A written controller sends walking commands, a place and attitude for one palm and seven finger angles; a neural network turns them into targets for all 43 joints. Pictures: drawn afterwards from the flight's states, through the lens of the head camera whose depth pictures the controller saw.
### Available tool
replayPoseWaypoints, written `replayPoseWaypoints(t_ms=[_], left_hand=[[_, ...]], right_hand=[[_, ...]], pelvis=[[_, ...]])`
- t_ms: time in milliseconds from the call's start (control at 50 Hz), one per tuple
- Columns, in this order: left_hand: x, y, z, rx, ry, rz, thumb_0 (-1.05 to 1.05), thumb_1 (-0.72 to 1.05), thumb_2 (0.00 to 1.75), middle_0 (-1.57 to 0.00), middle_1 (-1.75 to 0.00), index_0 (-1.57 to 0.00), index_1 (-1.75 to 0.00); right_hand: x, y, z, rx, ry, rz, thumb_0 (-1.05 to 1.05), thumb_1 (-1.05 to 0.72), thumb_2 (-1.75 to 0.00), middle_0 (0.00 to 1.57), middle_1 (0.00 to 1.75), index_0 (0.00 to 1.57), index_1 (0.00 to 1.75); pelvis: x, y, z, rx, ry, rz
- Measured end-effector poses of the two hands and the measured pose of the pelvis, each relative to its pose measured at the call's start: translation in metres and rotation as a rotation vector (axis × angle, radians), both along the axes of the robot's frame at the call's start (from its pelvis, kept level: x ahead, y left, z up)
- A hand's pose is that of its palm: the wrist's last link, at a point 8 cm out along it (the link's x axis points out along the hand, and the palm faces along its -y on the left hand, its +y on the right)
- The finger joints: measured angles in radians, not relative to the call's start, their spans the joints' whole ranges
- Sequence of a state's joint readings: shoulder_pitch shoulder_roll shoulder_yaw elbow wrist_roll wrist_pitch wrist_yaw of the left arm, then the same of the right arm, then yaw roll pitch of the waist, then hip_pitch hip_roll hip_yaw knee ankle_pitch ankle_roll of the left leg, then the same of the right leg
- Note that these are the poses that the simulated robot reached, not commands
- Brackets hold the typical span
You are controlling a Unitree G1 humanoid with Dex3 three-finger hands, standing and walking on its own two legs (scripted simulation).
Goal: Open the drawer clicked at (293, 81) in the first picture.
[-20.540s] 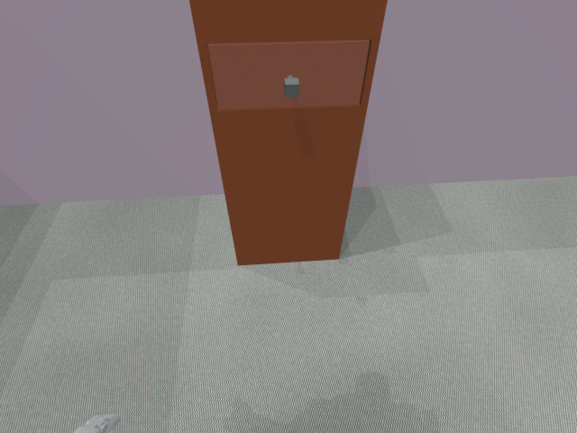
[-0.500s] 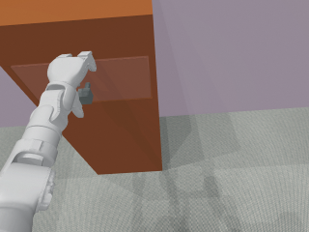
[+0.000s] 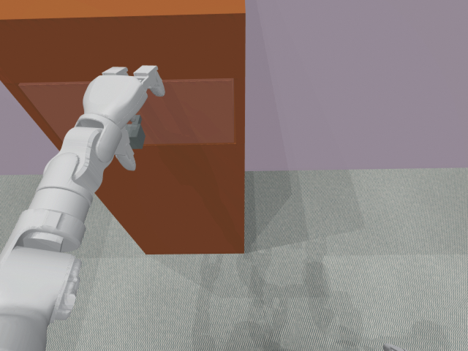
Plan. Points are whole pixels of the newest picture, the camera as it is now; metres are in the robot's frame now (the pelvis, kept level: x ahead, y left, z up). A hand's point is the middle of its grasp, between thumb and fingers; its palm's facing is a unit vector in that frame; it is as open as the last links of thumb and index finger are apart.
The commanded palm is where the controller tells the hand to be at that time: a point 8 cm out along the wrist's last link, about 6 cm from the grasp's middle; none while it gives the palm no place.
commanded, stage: lift the fingers back up to retry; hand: left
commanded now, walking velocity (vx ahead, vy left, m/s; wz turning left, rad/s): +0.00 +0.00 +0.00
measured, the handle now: (134, 129) +0.51 +0.21 +0.06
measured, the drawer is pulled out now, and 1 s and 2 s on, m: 0.00 0.00 0.00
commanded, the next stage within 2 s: re-aim the fingers above the handle in 0.60 s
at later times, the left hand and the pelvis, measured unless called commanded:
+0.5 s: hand (107, 136) +0.44 +0.22 +0.12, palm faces -0.11 +0.00 -0.99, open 13.8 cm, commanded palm +0.44 +0.23 +0.18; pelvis -0.01 -0.01 +0.00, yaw +1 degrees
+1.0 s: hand (93, 131) +0.44 +0.25 +0.12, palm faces -0.09 +0.00 -1.00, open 13.7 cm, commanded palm +0.43 +0.24 +0.18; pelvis +0.00 +0.00 +0.01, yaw +0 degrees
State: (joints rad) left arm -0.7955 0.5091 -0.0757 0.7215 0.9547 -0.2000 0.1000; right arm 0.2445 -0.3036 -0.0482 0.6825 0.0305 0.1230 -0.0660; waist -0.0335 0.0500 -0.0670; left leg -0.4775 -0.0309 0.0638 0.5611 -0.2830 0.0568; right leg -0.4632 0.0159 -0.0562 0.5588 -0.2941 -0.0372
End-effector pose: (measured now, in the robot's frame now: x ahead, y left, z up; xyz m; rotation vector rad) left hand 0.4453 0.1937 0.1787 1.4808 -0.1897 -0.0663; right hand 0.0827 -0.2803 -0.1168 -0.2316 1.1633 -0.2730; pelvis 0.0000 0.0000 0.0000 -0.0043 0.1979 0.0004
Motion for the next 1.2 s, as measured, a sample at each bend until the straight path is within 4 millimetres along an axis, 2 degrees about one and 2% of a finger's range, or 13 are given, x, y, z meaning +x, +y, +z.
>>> replayPoseWaypoints(t_ms=[60,180,280,340,400,500,580,680,760,880,1000,1100,1200], left_hand=[[0.002,-0.006,0.001,0.021,-0.037,0.052,0.0,-0.49,0.3,-0.47,-1.29,-0.33,-1.21],[0.002,-0.008,0.01,0.057,-0.003,0.185,0.0,-0.49,0.3,-0.42,-1.26,-0.39,-1.27],[-0.002,0.02,0.014,0.078,0.099,0.318,0.0,-0.49,0.3,-0.37,-1.23,-0.37,-1.25],[-0.008,0.038,0.01,0.102,0.165,0.336,0.0,-0.49,0.3,-0.35,-1.22,-0.35,-1.23],[-0.016,0.045,0.005,0.114,0.205,0.284,0.0,-0.49,0.3,-0.33,-1.21,-0.34,-1.22],[-0.023,0.031,-0.004,0.092,0.185,0.122,0.0,-0.49,0.3,-0.33,-1.21,-0.33,-1.21],[-0.018,0.016,-0.001,0.047,0.09,0.052,0.0,-0.49,0.3,-0.33,-1.2,-0.33,-1.21],[-0.002,0.015,0.007,0.034,-0.002,0.119,0.0,-0.49,0.3,-0.34,-1.22,-0.33,-1.21],[0.0,0.01,0.011,0.05,-0.003,0.169,0.0,-0.49,0.3,-0.38,-1.25,-0.36,-1.24],[-0.004,0.034,0.01,0.074,0.102,0.294,0.0,-0.49,0.3,-0.36,-1.23,-0.35,-1.23],[-0.018,0.051,0.002,0.096,0.173,0.252,0.0,-0.49,0.3,-0.33,-1.21,-0.33,-1.21],[-0.023,0.034,-0.003,0.085,0.146,0.116,0.0,-0.49,0.3,-0.33,-1.21,-0.33,-1.21],[-0.013,0.015,0.004,0.045,0.046,0.062,0.0,-0.49,0.3,-0.33,-1.2,-0.33,-1.21]], right_hand=[[-0.007,0.009,-0.009,0.049,0.029,-0.007,0.01,-0.9,-0.9,0.2,0.3,0.2,0.3],[-0.012,0.031,-0.017,0.138,0.025,-0.04,0.01,-0.9,-0.9,0.2,0.3,0.2,0.3],[-0.011,0.035,-0.011,0.147,-0.021,-0.055,0.01,-0.9,-0.9,0.2,0.3,0.2,0.3],[-0.012,0.028,-0.006,0.118,-0.035,-0.046,0.01,-0.9,-0.9,0.2,0.3,0.21,0.3],[-0.014,0.016,-0.002,0.074,-0.027,-0.027,0.01,-0.9,-0.9,0.2,0.3,0.21,0.3],[-0.018,-0.003,0.001,0.003,0.011,-0.005,0.01,-0.9,-0.9,0.2,0.3,0.2,0.3],[-0.02,-0.009,0.002,-0.015,0.025,-0.009,0.01,-0.9,-0.9,0.2,0.3,0.2,0.3],[-0.022,-0.002,-0.003,0.021,0.03,-0.024,0.01,-0.9,-0.9,0.2,0.3,0.2,0.3],[-0.021,0.013,-0.011,0.079,0.03,-0.029,0.01,-0.9,-0.9,0.2,0.3,0.2,0.3],[-0.013,0.03,-0.011,0.13,-0.011,-0.049,0.01,-0.9,-0.9,0.2,0.3,0.2,0.3],[-0.006,0.028,-0.005,0.098,-0.02,-0.013,0.01,-0.9,-0.9,0.2,0.3,0.21,0.3],[-0.001,0.016,-0.002,0.046,-0.004,0.018,0.01,-0.9,-0.9,0.2,0.3,0.21,0.3],[0.001,0.011,-0.002,0.032,-0.003,0.016,0.01,-0.9,-0.9,0.2,0.3,0.2,0.3]], pelvis=[[0.0,0.002,0.0,0.001,0.004,-0.015],[-0.002,0.0,0.004,0.007,-0.023,-0.037],[-0.005,-0.005,0.007,0.01,-0.049,-0.039],[-0.006,-0.008,0.007,0.009,-0.054,-0.027],[-0.007,-0.009,0.006,0.007,-0.057,-0.01],[-0.008,-0.007,0.004,0.003,-0.049,0.011],[-0.007,-0.004,0.002,0.002,-0.032,0.011],[-0.006,-0.001,0.001,0.003,-0.01,-0.006],[-0.003,0.001,0.002,0.003,-0.01,-0.019],[-0.001,0.0,0.005,0.006,-0.036,-0.036],[-0.002,-0.002,0.006,0.003,-0.049,-0.009],[-0.003,0.0,0.004,-0.001,-0.046,0.014],[-0.003,0.004,0.002,-0.001,-0.029,0.01]])
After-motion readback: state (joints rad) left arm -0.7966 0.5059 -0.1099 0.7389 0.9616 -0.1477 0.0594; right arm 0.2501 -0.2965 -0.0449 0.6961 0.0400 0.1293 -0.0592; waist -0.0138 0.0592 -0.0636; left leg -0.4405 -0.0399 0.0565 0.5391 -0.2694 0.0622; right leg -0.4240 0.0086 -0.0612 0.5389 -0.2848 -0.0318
